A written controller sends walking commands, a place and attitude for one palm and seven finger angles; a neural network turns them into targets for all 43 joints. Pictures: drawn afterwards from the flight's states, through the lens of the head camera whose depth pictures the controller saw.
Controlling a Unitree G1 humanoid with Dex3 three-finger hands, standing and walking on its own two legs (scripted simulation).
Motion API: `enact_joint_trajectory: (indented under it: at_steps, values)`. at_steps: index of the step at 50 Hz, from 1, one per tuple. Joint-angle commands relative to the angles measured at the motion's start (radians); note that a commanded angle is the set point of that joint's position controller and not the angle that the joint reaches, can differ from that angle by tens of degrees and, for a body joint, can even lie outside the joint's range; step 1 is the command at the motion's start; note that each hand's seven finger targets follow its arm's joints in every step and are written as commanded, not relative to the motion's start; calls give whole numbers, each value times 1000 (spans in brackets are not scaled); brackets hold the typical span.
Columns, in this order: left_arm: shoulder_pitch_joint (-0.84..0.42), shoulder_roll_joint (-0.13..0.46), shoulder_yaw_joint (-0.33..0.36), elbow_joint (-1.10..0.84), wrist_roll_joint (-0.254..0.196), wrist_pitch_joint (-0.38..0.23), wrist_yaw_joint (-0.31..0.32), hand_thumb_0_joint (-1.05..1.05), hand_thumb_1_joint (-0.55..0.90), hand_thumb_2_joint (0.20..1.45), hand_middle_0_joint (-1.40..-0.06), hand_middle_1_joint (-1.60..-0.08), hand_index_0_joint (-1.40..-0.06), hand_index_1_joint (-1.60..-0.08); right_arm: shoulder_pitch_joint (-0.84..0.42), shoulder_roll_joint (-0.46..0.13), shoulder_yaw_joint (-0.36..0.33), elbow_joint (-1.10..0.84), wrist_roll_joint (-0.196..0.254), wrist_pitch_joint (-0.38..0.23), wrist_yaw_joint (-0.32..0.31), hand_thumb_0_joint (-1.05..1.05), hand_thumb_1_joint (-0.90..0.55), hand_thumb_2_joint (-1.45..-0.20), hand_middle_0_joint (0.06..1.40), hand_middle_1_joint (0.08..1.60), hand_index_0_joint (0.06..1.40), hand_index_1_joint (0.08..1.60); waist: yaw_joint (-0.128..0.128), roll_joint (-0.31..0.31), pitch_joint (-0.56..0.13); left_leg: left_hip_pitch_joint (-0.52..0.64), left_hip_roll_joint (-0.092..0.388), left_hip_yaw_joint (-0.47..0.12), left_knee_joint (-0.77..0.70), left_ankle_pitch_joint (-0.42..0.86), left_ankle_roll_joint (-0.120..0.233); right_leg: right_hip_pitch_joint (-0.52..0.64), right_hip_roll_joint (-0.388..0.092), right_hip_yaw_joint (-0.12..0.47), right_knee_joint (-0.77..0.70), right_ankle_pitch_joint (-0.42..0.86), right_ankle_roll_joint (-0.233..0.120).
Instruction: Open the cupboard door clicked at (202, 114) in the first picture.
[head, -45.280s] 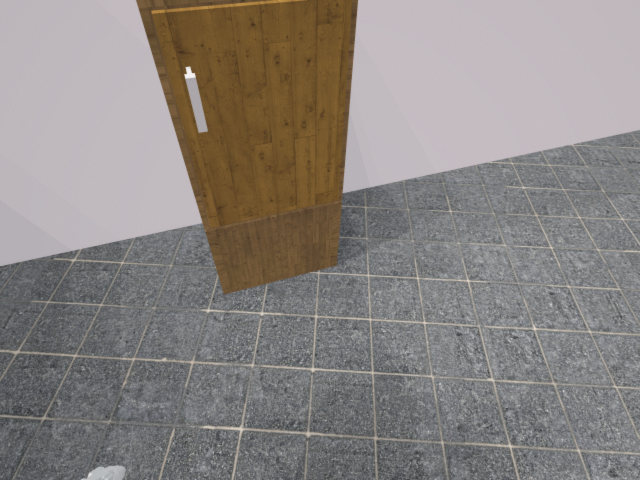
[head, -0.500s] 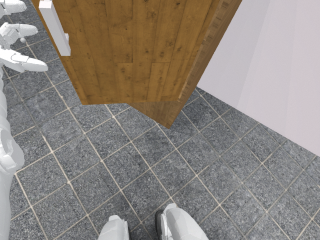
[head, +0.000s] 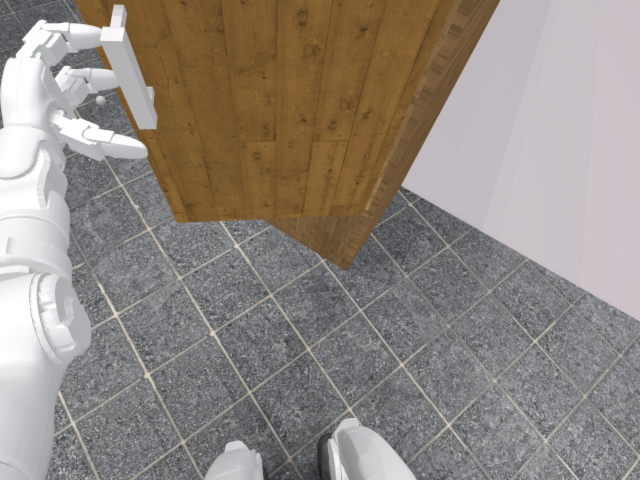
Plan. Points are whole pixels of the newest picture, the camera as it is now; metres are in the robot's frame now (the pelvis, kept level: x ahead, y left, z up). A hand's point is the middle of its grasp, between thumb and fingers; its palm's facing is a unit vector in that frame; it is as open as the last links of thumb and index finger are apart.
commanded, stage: slide the fingers in behind the handle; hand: left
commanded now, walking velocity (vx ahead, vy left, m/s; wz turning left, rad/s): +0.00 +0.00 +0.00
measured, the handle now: (134, 71) +0.59 +0.16 +0.09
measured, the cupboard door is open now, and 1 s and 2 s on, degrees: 38 38 38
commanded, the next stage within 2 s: close the thumb around the handle in 1.00 s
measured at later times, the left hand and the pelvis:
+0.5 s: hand (140, 102) +0.54 +0.15 +0.10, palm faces -0.02 -1.00 -0.01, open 14.0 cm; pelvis +0.00 -0.01 +0.00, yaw +1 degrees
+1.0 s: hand (148, 105) +0.53 +0.14 +0.10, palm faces +0.00 -1.00 -0.02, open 14.0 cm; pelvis -0.01 -0.02 +0.00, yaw +1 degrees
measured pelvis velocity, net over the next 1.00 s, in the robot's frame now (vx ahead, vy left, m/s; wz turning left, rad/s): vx -0.01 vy -0.02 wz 0.02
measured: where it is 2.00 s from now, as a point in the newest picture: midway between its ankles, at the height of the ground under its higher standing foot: outside the picture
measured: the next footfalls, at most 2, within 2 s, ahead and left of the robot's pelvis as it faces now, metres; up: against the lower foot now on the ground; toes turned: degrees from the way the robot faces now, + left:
none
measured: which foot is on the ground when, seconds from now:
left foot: down 0.00-1.00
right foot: down 0.00-1.00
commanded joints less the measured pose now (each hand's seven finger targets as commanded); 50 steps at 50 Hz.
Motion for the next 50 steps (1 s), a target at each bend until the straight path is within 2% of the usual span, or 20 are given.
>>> enact_joint_trajectory:
  at_steps: [1,3,4,6,8,9,12,14,15,18,19,25,28,32,34,39,41,45,47,50]
  values:
    - [-481,184,-16,-215,-27,-49,-5,0,-500,300,-300,-1200,-300,-1200,213,-198,-68,-22,-3,-2,-18,0,-900,-900,200,300,200,300,-20,159,-471,389,9,-88,-85,561,-33,186,18,22,-45,352,-13]
    - [-487,211,9,-211,-26,-51,9,0,-500,300,-300,-1200,-300,-1200,216,-200,-71,-12,-5,-3,-19,0,-900,-900,200,300,200,300,-20,123,-482,385,10,-92,-79,554,-33,189,18,23,-45,351,-9]
    - [-496,207,7,-231,-26,-57,14,0,-500,300,-300,-1200,-300,-1200,215,-197,-70,-16,-6,-4,-18,0,-900,-900,200,300,200,300,-16,136,-498,381,7,-89,-79,562,-33,207,18,26,-41,368,-10]
    - [-499,156,-24,-241,-28,-65,20,0,-500,300,-300,-1200,-300,-1200,213,-191,-70,-16,-8,-9,-15,0,-900,-900,200,300,200,300,-25,155,-495,400,8,-92,-74,591,-35,187,17,23,-37,376,-12]
    - [-504,169,-19,-230,-19,-68,32,0,-500,300,-300,-1200,-300,-1200,215,-193,-72,-5,-8,-7,-13,0,-900,-900,200,300,200,300,-24,155,-493,409,11,-99,-73,598,-41,173,17,21,-36,366,-10]
    - [-504,126,-51,-223,-19,-64,32,0,-500,300,-300,-1200,-300,-1200,211,-190,-72,-6,-7,-9,-9,0,-900,-900,200,300,200,300,-27,157,-489,408,8,-99,-73,578,-41,161,17,21,-38,348,-9]
    - [-502,182,4,-246,-20,-71,47,0,-500,300,-300,-1200,-300,-1200,213,-195,-75,-7,-10,-11,-10,0,-900,-900,200,300,200,300,-10,161,-530,416,7,-96,-71,602,-40,195,16,24,-34,376,-12]
    - [-493,143,-24,-241,-15,-69,54,0,-500,300,-300,-1200,-300,-1200,212,-188,-73,-10,-11,-12,-5,0,-900,-900,200,300,200,300,-12,151,-521,401,4,-94,-73,599,-40,204,18,23,-32,385,-11]
    - [-480,156,-14,-226,-9,-67,60,0,-500,300,-300,-1200,-300,-1200,213,-189,-74,-8,-10,-9,-5,0,-900,-900,200,300,200,300,-10,126,-501,386,5,-93,-78,585,-39,213,17,21,-35,380,-11]
    - [-487,127,-33,-255,-9,-77,73,0,-500,300,-300,-1200,-300,-1200,211,-186,-76,-9,-12,-11,-2,0,-900,-900,200,300,200,300,-11,143,-516,405,4,-91,-78,594,-38,211,16,23,-38,387,-10]
    - [-490,90,-60,-256,-10,-76,74,0,-500,300,-300,-1200,-300,-1200,211,-183,-77,-10,-10,-11,1,0,-900,-900,200,300,200,300,-17,137,-512,401,1,-88,-82,579,-36,217,17,25,-42,388,-9]
    - [-473,129,-20,-200,-6,-71,98,0,-500,300,-300,-1200,-300,-1200,210,-185,-74,-6,-9,-16,-3,0,-900,-900,200,300,200,300,-12,88,-456,306,-9,-71,-94,478,-25,252,14,35,-48,364,-10]
    - [-493,123,-23,-214,1,-85,109,0,-500,300,-300,-1200,-300,-1200,210,-182,-74,-6,-13,-23,-2,0,-900,-900,200,300,200,300,-17,95,-480,308,-12,-66,-89,474,-22,260,10,40,-46,374,-8]
    - [-483,179,16,-241,6,-99,108,0,-500,300,-300,-1200,-300,-1200,212,-184,-75,-15,-12,-25,-4,0,-900,-900,200,300,200,300,2,105,-530,305,-14,-60,-86,500,-21,308,9,48,-35,419,-10]
    - [-443,146,0,-225,5,-95,104,0,-500,300,-300,-1200,-300,-1200,208,-179,-77,-19,-10,-25,-1,0,-900,-900,200,300,200,300,7,91,-519,302,-15,-54,-90,496,-21,314,10,47,-40,422,-9]
    - [-461,100,-34,-220,-10,-84,94,0,-500,300,-300,-1200,-300,-1200,202,-183,-80,-13,-5,-24,-5,0,-900,-900,200,300,200,300,-12,69,-477,306,-13,-56,-99,453,-19,282,11,44,-56,379,-5]
    - [-495,94,-40,-233,-14,-91,98,0,-500,300,-300,-1200,-300,-1200,201,-183,-77,-13,-5,-28,-8,0,-900,-900,200,300,200,300,-14,101,-471,316,-16,-58,-102,437,-18,263,10,45,-57,356,-9]
    - [-499,123,-30,-175,-5,-84,104,0,-500,300,-300,-1200,-300,-1200,199,-186,-72,0,-4,-36,-12,0,-900,-900,200,300,200,300,-28,42,-426,235,-20,-50,-99,363,-10,277,6,58,-67,319,-2]
    - [-518,148,-20,-187,4,-96,104,0,-500,300,-300,-1200,-300,-1200,200,-186,-71,-1,-6,-41,-14,0,-900,-900,200,300,200,300,-18,94,-460,257,-23,-53,-95,374,-13,274,4,60,-59,319,-6]
    - [-534,146,-34,-159,4,-85,99,0,-500,300,-300,-1200,-300,-1200,199,-190,-67,1,-6,-45,-18,0,-900,-900,200,300,200,300,-35,74,-434,241,-19,-58,-94,358,-12,253,3,57,-58,297,-4]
